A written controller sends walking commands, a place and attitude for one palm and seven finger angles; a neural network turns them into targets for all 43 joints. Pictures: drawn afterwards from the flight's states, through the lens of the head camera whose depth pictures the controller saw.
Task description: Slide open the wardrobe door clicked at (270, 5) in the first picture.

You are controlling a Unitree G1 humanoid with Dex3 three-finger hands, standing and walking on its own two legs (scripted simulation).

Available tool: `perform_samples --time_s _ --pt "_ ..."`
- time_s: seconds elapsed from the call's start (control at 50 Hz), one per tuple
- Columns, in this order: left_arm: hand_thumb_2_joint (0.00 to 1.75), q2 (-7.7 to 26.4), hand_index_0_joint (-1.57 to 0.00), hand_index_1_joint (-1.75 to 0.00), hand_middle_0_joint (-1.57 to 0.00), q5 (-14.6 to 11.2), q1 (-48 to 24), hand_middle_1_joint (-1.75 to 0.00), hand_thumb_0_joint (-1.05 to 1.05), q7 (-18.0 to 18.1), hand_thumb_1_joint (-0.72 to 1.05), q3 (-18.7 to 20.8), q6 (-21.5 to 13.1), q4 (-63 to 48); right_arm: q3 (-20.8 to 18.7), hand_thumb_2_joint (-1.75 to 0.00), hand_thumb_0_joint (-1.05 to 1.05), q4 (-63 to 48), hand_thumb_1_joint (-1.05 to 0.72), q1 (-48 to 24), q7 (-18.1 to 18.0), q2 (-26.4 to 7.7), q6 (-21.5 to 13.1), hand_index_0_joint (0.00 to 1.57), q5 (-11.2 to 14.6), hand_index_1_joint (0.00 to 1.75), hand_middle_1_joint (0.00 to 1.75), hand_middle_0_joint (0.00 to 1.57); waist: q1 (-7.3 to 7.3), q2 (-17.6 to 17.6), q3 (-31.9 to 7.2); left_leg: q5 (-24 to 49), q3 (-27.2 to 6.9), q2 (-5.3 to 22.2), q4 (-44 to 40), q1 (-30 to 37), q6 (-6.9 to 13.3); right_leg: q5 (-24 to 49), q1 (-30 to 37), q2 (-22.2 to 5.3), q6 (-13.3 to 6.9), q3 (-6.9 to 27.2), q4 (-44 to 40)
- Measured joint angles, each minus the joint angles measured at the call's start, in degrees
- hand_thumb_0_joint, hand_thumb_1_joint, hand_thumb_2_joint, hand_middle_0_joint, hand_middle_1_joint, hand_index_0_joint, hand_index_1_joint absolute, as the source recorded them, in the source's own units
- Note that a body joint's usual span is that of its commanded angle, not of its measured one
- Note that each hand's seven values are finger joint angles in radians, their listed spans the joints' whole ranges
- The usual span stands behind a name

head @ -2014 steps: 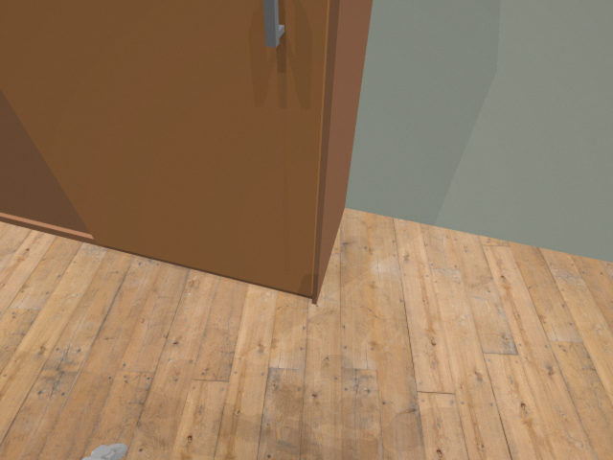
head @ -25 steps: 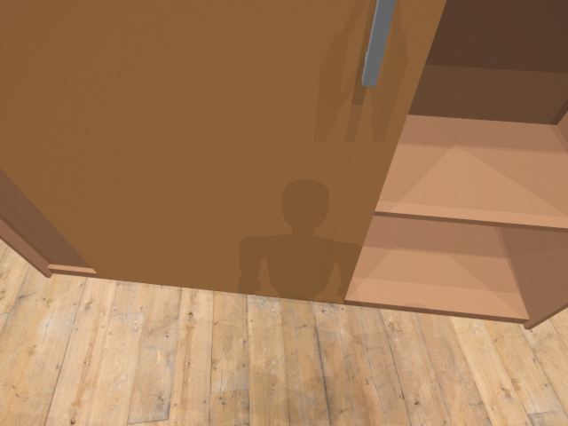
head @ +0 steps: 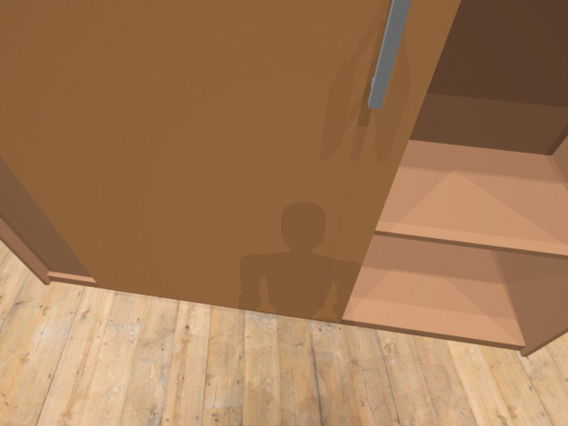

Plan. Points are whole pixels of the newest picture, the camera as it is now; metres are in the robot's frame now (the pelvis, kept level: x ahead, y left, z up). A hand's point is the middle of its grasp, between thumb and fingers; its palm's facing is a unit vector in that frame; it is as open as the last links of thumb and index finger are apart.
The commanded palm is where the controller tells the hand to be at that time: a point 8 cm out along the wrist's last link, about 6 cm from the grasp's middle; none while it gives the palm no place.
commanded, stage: let the arm hang, fingers relaxed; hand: right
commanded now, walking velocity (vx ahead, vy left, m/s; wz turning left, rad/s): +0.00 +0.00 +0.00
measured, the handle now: (386, 47) +0.56 -0.10 +0.27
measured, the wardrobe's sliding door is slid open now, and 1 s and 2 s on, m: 0.66 0.66 0.66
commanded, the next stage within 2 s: look to check the result in 0.12 s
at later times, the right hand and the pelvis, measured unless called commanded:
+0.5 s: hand out of the picture +0.01 -0.17 -0.17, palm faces +0.03 +0.98 -0.20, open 7.4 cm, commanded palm none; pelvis +0.01 +0.00 +0.00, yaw +0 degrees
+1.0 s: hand out of the picture +0.03 -0.17 -0.17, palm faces +0.03 +0.97 -0.22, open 7.4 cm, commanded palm none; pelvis +0.01 +0.01 +0.00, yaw +0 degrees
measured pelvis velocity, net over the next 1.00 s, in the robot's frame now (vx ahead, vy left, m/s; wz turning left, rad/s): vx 0.01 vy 0.01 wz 0.00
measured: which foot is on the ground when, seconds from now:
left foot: down 0.00-1.00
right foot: down 0.00-1.00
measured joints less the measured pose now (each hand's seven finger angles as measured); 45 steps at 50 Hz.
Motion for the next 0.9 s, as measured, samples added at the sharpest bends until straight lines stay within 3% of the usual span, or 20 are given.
perform_samples --time_s 0.9 --pt "0.90 2.0 -0.20 -0.30 -0.20 -0.1 -2.3 -0.30 0.00 0.0 0.91 0.1 -0.1 0.5 -0.1 -0.90 0.01 -0.5 -0.91 -2.2 0.1 -1.1 -0.4 0.20 0.1 0.30 0.30 0.20 0.08 -0.6 1.1 -0.7 0.1 -0.6 -0.8 1.7 0.7 -0.2 2.1 -0.5 0.8 0.2 -1.6"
